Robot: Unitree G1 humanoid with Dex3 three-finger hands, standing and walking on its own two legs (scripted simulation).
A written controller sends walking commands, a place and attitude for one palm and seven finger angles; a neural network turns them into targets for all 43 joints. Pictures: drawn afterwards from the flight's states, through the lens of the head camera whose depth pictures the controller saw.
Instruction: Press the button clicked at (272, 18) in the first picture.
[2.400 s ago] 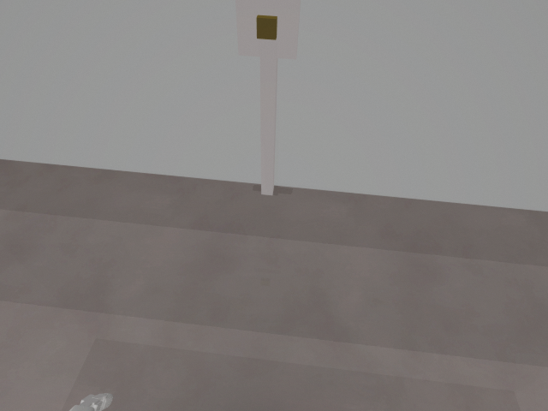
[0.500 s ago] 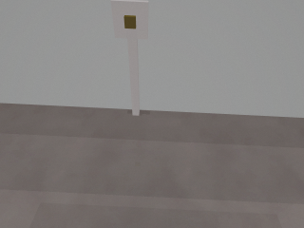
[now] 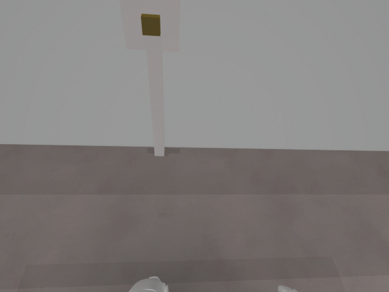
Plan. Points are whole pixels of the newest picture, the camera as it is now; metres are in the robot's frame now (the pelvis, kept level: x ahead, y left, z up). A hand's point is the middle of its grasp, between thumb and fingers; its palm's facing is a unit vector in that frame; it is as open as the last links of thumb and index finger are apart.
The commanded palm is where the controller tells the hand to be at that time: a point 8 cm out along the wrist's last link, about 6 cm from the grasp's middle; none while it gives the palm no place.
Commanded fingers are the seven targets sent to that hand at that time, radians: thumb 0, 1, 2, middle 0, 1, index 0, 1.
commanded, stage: walk to a spot facing it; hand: left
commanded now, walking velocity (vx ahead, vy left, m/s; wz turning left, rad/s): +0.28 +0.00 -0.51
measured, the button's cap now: (151, 24) +0.93 +0.24 +0.09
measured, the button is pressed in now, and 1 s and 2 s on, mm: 0 0 0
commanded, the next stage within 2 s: turn to face it in 0.26 s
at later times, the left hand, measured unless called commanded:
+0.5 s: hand (152, 221) +0.30 +0.13 -0.15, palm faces -0.25 -0.95 -0.17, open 7.4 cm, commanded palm none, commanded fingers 0.00 0.90 0.90 -0.20 -0.30 -0.20 -0.30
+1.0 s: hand (112, 235) +0.26 +0.23 -0.16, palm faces +0.05 -0.98 -0.20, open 7.4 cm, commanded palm none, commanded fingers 0.00 0.90 0.90 -0.20 -0.30 -0.20 -0.30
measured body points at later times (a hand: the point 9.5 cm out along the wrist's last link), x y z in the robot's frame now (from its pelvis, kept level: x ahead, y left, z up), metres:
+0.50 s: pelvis +0.16 -0.01 +0.02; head +0.20 -0.02 +0.46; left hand +0.32 +0.18 -0.13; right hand +0.03 -0.19 -0.14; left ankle +0.09 +0.08 -0.71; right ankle +0.20 -0.13 -0.71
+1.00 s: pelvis +0.20 +0.03 +0.02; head +0.23 +0.06 +0.47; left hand +0.26 +0.28 -0.14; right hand +0.25 -0.22 -0.11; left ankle +0.23 +0.10 -0.71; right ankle +0.17 -0.12 -0.64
